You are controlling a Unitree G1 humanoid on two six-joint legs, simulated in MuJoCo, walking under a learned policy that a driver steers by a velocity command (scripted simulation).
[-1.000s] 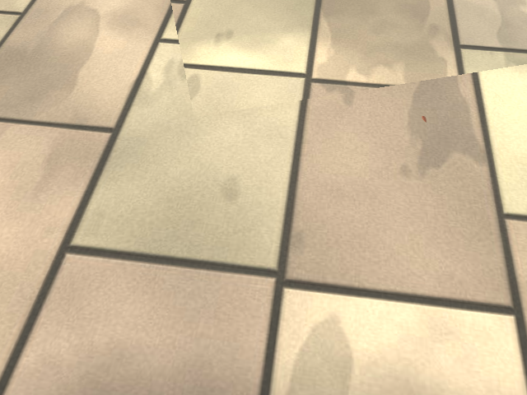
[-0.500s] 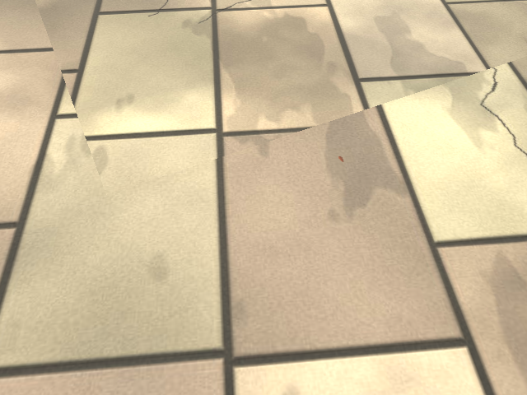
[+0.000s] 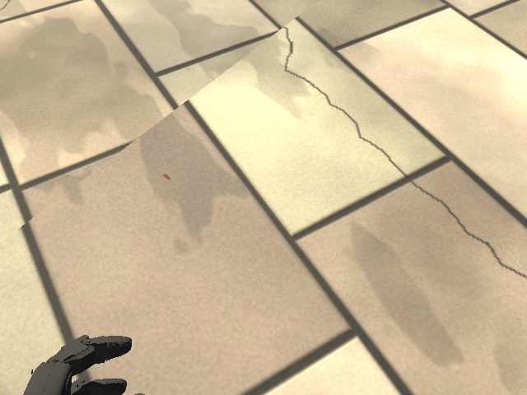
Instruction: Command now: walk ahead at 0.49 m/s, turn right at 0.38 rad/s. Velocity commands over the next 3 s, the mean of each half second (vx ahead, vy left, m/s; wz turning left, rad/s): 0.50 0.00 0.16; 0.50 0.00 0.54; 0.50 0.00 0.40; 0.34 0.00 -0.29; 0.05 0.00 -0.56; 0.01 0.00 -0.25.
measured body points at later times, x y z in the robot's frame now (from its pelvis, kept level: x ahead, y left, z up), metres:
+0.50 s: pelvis +0.29 +0.01 +0.01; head +0.32 +0.02 +0.46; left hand +0.29 +0.29 -0.12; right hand +0.50 -0.20 -0.09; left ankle +0.44 +0.14 -0.70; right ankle +0.13 -0.10 -0.72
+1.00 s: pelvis +0.58 +0.07 +0.02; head +0.61 +0.09 +0.47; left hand +0.69 +0.37 -0.07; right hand +0.75 -0.16 -0.09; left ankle +0.44 +0.13 -0.72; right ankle +0.77 +0.00 -0.70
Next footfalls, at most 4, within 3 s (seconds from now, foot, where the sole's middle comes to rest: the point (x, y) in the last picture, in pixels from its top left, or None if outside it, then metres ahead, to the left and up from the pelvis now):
0.54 left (197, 385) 0.48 0.14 -0.75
1.02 right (236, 265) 0.80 0.02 -0.75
1.54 left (98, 240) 0.91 0.41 -0.75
1.98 right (139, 162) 1.21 0.31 -0.75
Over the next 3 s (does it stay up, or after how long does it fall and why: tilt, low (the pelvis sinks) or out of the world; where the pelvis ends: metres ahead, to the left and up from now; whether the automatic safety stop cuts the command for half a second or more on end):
stays up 1.01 0.34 0.03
